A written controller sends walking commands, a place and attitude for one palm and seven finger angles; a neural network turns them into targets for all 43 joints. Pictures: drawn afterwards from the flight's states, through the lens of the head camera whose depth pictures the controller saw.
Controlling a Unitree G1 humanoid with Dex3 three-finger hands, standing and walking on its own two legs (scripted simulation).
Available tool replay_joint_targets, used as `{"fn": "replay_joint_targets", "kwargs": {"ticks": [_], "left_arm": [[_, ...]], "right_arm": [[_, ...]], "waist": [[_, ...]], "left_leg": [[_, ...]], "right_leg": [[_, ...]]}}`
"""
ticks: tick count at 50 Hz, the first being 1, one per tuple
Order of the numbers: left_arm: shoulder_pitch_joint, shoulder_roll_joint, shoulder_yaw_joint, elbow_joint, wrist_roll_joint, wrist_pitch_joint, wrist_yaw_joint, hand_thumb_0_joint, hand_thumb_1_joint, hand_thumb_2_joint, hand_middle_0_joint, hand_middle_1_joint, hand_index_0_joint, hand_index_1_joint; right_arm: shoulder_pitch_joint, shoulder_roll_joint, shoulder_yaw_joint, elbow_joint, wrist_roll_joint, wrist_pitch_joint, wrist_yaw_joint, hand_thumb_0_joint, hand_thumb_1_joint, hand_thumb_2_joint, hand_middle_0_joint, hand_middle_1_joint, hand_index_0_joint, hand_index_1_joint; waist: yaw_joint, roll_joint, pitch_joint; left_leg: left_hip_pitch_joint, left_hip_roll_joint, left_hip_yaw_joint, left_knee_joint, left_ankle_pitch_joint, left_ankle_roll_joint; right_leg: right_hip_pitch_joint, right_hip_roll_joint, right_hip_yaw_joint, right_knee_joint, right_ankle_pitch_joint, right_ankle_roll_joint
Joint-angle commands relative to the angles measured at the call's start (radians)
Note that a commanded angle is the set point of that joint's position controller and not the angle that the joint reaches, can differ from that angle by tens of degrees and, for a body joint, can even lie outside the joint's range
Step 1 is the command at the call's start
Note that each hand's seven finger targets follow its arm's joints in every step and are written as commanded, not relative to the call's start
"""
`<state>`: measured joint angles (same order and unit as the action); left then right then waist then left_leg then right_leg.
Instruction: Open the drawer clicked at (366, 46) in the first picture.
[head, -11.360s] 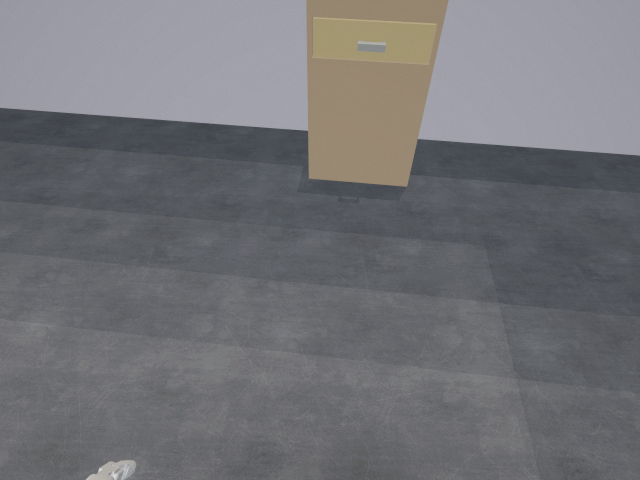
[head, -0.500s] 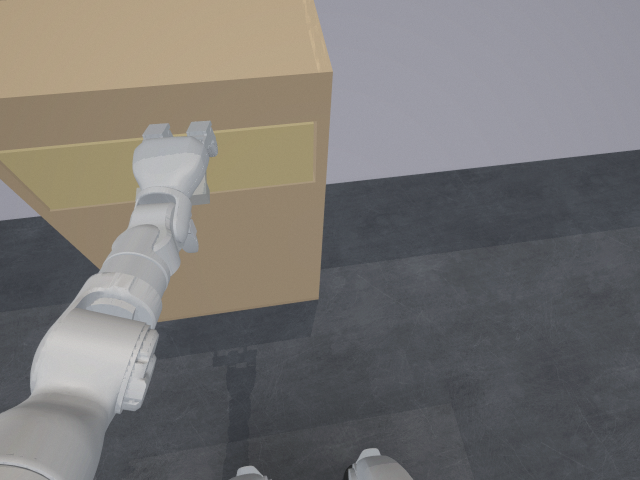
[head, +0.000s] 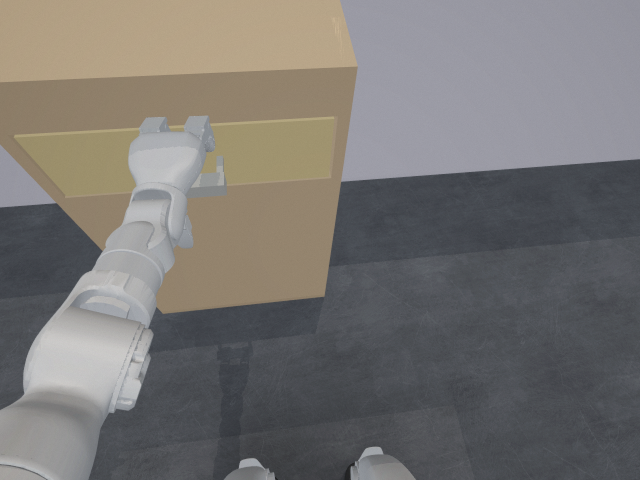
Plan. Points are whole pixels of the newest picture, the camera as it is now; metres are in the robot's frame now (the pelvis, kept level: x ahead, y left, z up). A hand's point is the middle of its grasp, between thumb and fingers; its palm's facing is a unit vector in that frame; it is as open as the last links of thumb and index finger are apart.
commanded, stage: move the hooked fingers above the handle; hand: left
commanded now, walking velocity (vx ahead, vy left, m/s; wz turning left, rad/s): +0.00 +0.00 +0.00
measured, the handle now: (191, 175) +0.57 +0.16 -0.04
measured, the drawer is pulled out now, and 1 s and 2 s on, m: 0.00 0.00 0.00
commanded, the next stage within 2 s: lower the fingers behind the handle in 0.22 s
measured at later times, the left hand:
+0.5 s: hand (185, 184) +0.52 +0.15 +0.00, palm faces -0.07 -0.03 -1.00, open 13.9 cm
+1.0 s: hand (194, 196) +0.52 +0.15 -0.03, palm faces -0.08 -0.03 -1.00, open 13.9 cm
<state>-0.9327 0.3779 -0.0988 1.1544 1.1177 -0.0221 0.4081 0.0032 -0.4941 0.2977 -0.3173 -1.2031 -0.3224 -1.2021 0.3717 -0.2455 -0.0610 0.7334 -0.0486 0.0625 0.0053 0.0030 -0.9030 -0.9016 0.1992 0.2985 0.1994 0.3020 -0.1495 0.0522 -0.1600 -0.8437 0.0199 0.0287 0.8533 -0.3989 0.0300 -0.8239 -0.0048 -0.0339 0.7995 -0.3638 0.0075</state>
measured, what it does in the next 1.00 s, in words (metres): stands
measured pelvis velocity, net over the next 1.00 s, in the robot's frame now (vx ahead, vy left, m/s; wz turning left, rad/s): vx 0.00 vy -0.01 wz -0.02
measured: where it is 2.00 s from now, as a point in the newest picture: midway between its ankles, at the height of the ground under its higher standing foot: outside the picture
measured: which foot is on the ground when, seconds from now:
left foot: down 0.00-1.00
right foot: down 0.00-1.00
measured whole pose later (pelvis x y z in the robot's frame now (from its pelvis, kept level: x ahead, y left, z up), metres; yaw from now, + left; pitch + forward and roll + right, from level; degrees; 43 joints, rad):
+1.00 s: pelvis +0.00 -0.01 -0.02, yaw -1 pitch +26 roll -2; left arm -0.97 0.38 -0.06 1.23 1.10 0.10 0.44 0.00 -0.49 0.30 -0.31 -1.20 -0.31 -1.21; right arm 0.33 -0.24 -0.04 0.73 -0.06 0.08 0.02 0.00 -0.90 -0.90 0.20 0.30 0.20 0.30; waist -0.18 0.07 -0.17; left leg -0.96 0.03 0.03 0.94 -0.44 0.02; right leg -0.95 0.01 -0.03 0.90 -0.40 0.00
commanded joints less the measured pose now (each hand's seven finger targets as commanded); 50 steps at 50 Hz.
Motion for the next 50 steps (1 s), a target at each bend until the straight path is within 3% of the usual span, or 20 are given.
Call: {"fn": "replay_joint_targets", "kwargs": {"ticks": [1, 5, 6, 10, 13, 14, 16, 17, 20, 23, 27, 29, 31, 32, 33, 36, 37, 44, 47, 50], "left_arm": [[-0.517, 0.155, 0.039, -0.149, -0.001, 0.076, 0.11, 0.0, -0.5, 0.3, -0.3, -1.2, -0.3, -1.2], [-0.542, 0.16, 0.018, -0.095, -0.016, 0.168, 0.085, 0.0, -0.5, 0.3, -0.3, -1.2, -0.3, -1.2], [-0.563, 0.18, 0.024, -0.114, -0.021, 0.172, 0.069, 0.0, -0.5, 0.3, -0.3, -1.2, -0.3, -1.2], [-0.542, 0.186, 0.023, -0.179, -0.047, 0.125, -0.005, 0.0, -0.5, 0.3, -0.3, -1.2, -0.3, -1.2], [-0.476, 0.187, 0.031, -0.166, -0.039, 0.075, -0.026, 0.0, -0.5, 0.3, -0.3, -1.2, -0.3, -1.2], [-0.474, 0.152, 0.005, -0.164, -0.038, 0.061, -0.025, 0.0, -0.5, 0.3, -0.3, -1.2, -0.3, -1.2], [-0.431, 0.225, 0.062, -0.126, -0.029, 0.05, -0.009, 0.0, -0.5, 0.3, -0.3, -1.2, -0.3, -1.2], [-0.417, 0.26, 0.098, -0.128, -0.031, 0.044, 0.0, 0.0, -0.5, 0.3, -0.3, -1.2, -0.3, -1.2], [-0.377, 0.225, 0.08, -0.116, -0.015, 0.052, 0.031, 0.0, -0.5, 0.3, -0.3, -1.2, -0.3, -1.2], [-0.357, 0.244, 0.102, -0.127, -0.013, 0.062, 0.048, 0.0, -0.5, 0.3, -0.3, -1.2, -0.3, -1.2], [-0.406, 0.16, 0.046, -0.197, -0.022, 0.049, 0.045, 0.0, -0.5, 0.3, -0.3, -1.2, -0.3, -1.2], [-0.441, 0.17, 0.045, -0.202, -0.02, 0.037, 0.049, 0.0, -0.5, 0.3, -0.3, -1.2, -0.3, -1.2], [-0.484, 0.195, 0.058, -0.228, -0.017, 0.019, 0.054, 0.0, -0.5, 0.3, -0.3, -1.2, -0.3, -1.2], [-0.502, 0.223, 0.079, -0.26, -0.016, 0.007, 0.059, 0.0, -0.5, 0.3, -0.3, -1.2, -0.3, -1.2], [-0.495, 0.204, 0.066, -0.255, -0.012, 0.002, 0.066, 0.0, -0.5, 0.3, -0.3, -1.2, -0.3, -1.2], [-0.469, 0.185, 0.059, -0.185, 0.005, 0.02, 0.093, 0.0, -0.5, 0.3, -0.3, -1.2, -0.3, -1.2], [-0.491, 0.174, 0.05, -0.171, 0.008, 0.03, 0.1, 0.0, -0.5, 0.3, -0.3, -1.2, -0.3, -1.2], [-0.447, 0.156, 0.037, -0.062, -0.011, 0.136, 0.09, 0.0, -0.5, 0.3, -0.3, -1.2, -0.3, -1.2], [-0.443, 0.212, 0.073, -0.071, -0.022, 0.127, 0.057, 0.0, -0.5, 0.3, -0.3, -1.2, -0.3, -1.2], [-0.449, 0.213, 0.069, -0.122, -0.016, 0.082, 0.043, 0.0, -0.5, 0.3, -0.3, -1.2, -0.3, -1.2]], "right_arm": [[0.152, -0.159, -0.055, -0.03, -0.006, -0.005, 0.012, 0.0, -0.9, -0.9, 0.2, 0.3, 0.2, 0.3], [0.141, -0.168, -0.05, -0.039, 0.006, 0.013, 0.013, 0.0, -0.9, -0.9, 0.2, 0.3, 0.2, 0.3], [0.144, -0.17, -0.05, -0.04, 0.008, 0.016, 0.007, 0.0, -0.9, -0.9, 0.2, 0.3, 0.2, 0.3], [0.15, -0.165, -0.052, -0.055, 0.009, 0.021, -0.011, 0.0, -0.9, -0.9, 0.2, 0.3, 0.2, 0.3], [0.156, -0.162, -0.046, -0.051, 0.01, 0.018, -0.021, 0.0, -0.9, -0.9, 0.2, 0.3, 0.2, 0.3], [0.154, -0.159, -0.046, -0.05, 0.01, 0.015, -0.022, 0.0, -0.9, -0.9, 0.2, 0.3, 0.2, 0.3], [0.153, -0.166, -0.04, -0.044, 0.007, 0.014, -0.023, 0.0, -0.9, -0.9, 0.2, 0.3, 0.2, 0.3], [0.15, -0.168, -0.036, -0.044, 0.005, 0.015, -0.023, 0.0, -0.9, -0.9, 0.2, 0.3, 0.2, 0.3], [0.15, -0.159, -0.039, -0.049, 0.0, 0.012, -0.013, 0.0, -0.9, -0.9, 0.2, 0.3, 0.2, 0.3], [0.157, -0.163, -0.046, -0.048, -0.004, 0.012, -0.004, 0.0, -0.9, -0.9, 0.2, 0.3, 0.2, 0.3], [0.163, -0.151, -0.063, -0.042, -0.004, 0.009, 0.001, 0.0, -0.9, -0.9, 0.2, 0.3, 0.2, 0.3], [0.17, -0.158, -0.066, -0.024, -0.004, 0.005, -0.002, 0.0, -0.9, -0.9, 0.2, 0.3, 0.2, 0.3], [0.173, -0.161, -0.067, -0.015, -0.008, 0.002, -0.007, 0.0, -0.9, -0.9, 0.2, 0.3, 0.2, 0.3], [0.171, -0.16, -0.066, -0.014, -0.01, 0.001, -0.01, 0.0, -0.9, -0.9, 0.2, 0.3, 0.2, 0.3], [0.172, -0.157, -0.067, -0.014, -0.013, 0.0, -0.009, 0.0, -0.9, -0.9, 0.2, 0.3, 0.2, 0.3], [0.163, -0.156, -0.062, 0.003, -0.016, -0.002, -0.005, 0.0, -0.9, -0.9, 0.2, 0.3, 0.2, 0.3], [0.16, -0.154, -0.058, 0.004, -0.017, -0.003, -0.002, 0.0, -0.9, -0.9, 0.2, 0.3, 0.2, 0.3], [0.153, -0.162, -0.049, -0.02, -0.011, 0.01, 0.01, 0.0, -0.9, -0.9, 0.2, 0.3, 0.2, 0.3], [0.15, -0.17, -0.043, -0.027, -0.01, 0.012, 0.002, 0.0, -0.9, -0.9, 0.2, 0.3, 0.2, 0.3], [0.159, -0.163, -0.045, -0.031, -0.013, 0.003, -0.004, 0.0, -0.9, -0.9, 0.2, 0.3, 0.2, 0.3]], "waist": [[-0.042, 0.092, -0.437], [-0.057, 0.045, -0.441], [-0.06, 0.034, -0.473], [-0.05, 0.034, -0.53], [-0.042, 0.016, -0.455], [-0.051, 0.006, -0.416], [-0.037, -0.024, -0.368], [-0.019, -0.027, -0.386], [-0.013, 0.003, -0.399], [-0.005, -0.001, -0.456], [-0.03, 0.019, -0.508], [-0.052, 0.01, -0.478], [-0.061, 0.014, -0.495], [-0.049, 0.03, -0.525], [-0.05, 0.071, -0.543], [-0.058, 0.066, -0.472], [-0.059, 0.093, -0.456], [-0.063, 0.043, -0.489], [-0.059, 0.001, -0.512], [-0.053, 0.032, -0.534]], "left_leg": [[0.391, -0.017, -0.06, -0.049, 0.473, -0.011], [0.361, -0.026, -0.04, -0.069, 0.423, 0.0], [0.368, -0.026, -0.036, -0.069, 0.43, 0.004], [0.412, -0.026, -0.035, -0.071, 0.476, 0.012], [0.389, -0.021, -0.039, -0.076, 0.484, 0.013], [0.369, -0.023, -0.037, -0.08, 0.453, 0.013], [0.302, -0.028, -0.025, -0.081, 0.415, 0.018], [0.279, -0.033, -0.021, -0.08, 0.419, 0.017], [0.261, -0.034, -0.008, -0.062, 0.44, 0.013], [0.261, -0.033, -0.001, -0.043, 0.473, 0.012], [0.323, -0.026, -0.015, -0.022, 0.521, 0.009], [0.32, -0.024, -0.022, -0.014, 0.484, 0.012], [0.321, -0.025, -0.029, -0.006, 0.472, 0.014], [0.331, -0.026, -0.033, 0.001, 0.494, 0.011], [0.346, -0.027, -0.036, 0.007, 0.505, 0.009], [0.311, -0.023, -0.043, 0.024, 0.488, 0.004], [0.308, -0.023, -0.044, 0.024, 0.491, 0.0], [0.25, -0.028, -0.026, 0.04, 0.466, 0.005], [0.21, -0.03, -0.024, 0.05, 0.435, 0.013], [0.219, -0.027, -0.029, 0.059, 0.436, 0.014]], "right_leg": [[0.087, 0.063, -0.028, -0.044, 0.285, -0.045], [0.158, 0.063, -0.018, -0.072, 0.308, -0.038], [0.187, 0.061, -0.011, -0.073, 0.332, -0.035], [0.251, 0.057, 0.003, -0.085, 0.399, -0.031], [0.23, 0.058, 0.0, -0.087, 0.393, -0.032], [0.214, 0.059, -0.002, -0.092, 0.375, -0.031], [0.228, 0.057, 0.004, -0.088, 0.371, -0.033], [0.257, 0.054, 0.008, -0.077, 0.39, -0.035], [0.241, 0.053, 0.005, -0.057, 0.415, -0.037], [0.273, 0.052, 0.011, -0.04, 0.467, -0.033], [0.246, 0.053, 0.009, -0.038, 0.485, -0.032], [0.207, 0.054, 0.01, -0.041, 0.444, -0.029], [0.196, 0.053, 0.011, -0.033, 0.434, -0.03], [0.199, 0.051, 0.01, -0.02, 0.442, -0.032], [0.179, 0.051, 0.009, -0.014, 0.435, -0.033], [0.106, 0.054, -0.006, 0.004, 0.387, -0.037], [0.085, 0.055, -0.01, 0.009, 0.374, -0.039], [0.131, 0.056, -0.006, 0.022, 0.406, -0.034], [0.165, 0.052, 0.006, 0.031, 0.422, -0.03], [0.15, 0.051, 0.007, 0.043, 0.413, -0.031]]}}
